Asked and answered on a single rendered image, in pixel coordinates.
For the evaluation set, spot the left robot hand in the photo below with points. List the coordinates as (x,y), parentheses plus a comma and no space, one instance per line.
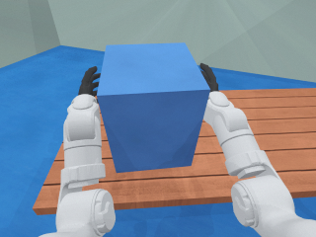
(87,86)

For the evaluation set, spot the robot left forearm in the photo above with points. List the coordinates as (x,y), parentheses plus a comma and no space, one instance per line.
(82,142)

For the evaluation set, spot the carton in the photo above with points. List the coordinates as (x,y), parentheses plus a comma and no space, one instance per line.
(152,98)

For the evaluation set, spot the robot left upper arm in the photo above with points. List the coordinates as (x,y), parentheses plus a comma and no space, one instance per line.
(85,214)

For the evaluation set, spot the robot right upper arm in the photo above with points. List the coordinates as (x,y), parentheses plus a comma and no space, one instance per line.
(263,203)

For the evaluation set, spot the table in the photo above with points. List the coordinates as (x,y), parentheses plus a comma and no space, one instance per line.
(283,122)

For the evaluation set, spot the right robot hand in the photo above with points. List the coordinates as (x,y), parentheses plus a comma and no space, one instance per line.
(209,77)

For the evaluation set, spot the robot right forearm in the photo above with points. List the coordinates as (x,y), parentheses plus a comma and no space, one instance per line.
(244,158)

